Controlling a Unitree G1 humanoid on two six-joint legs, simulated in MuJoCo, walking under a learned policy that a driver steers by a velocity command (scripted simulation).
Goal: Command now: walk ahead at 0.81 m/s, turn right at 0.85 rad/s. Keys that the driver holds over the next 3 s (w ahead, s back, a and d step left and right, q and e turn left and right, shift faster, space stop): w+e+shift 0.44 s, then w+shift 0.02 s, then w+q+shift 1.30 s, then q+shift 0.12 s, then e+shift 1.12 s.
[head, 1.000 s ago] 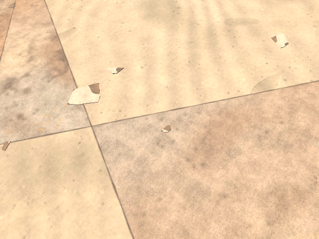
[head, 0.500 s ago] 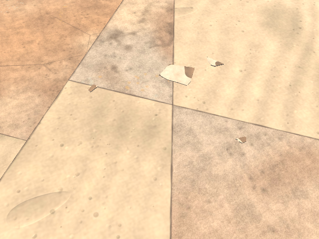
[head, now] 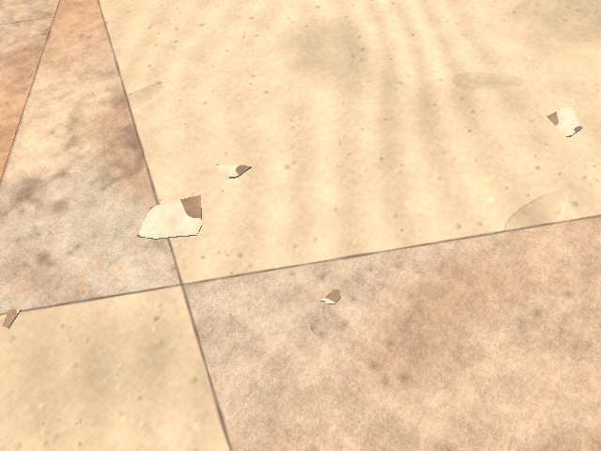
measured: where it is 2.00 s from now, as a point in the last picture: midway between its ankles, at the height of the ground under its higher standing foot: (393, 95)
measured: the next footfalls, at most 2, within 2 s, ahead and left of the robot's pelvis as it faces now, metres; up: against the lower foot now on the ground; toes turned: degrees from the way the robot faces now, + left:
left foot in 0.38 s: +0.54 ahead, +0.00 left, +0.00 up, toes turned -25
right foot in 0.78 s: +0.74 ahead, -0.41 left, +0.00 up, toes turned -25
